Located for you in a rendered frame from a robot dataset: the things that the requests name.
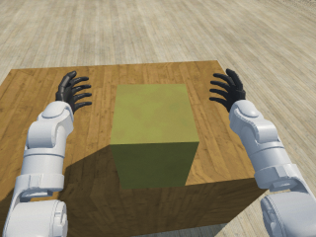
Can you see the robot right hand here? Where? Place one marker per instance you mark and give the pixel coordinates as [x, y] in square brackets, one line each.
[234, 88]

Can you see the pedestal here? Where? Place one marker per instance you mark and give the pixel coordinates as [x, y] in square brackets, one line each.
[220, 184]

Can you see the robot right upper arm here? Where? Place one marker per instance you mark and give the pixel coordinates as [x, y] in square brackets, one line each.
[289, 214]

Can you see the robot left upper arm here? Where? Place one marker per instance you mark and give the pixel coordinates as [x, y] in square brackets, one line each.
[43, 218]

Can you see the carton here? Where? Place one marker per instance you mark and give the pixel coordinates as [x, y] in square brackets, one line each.
[154, 138]

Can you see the robot left hand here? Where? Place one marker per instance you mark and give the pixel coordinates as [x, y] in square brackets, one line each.
[66, 91]

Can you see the right robot forearm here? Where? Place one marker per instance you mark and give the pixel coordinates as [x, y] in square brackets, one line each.
[272, 166]

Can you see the left robot forearm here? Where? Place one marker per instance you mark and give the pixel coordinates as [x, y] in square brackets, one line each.
[44, 153]

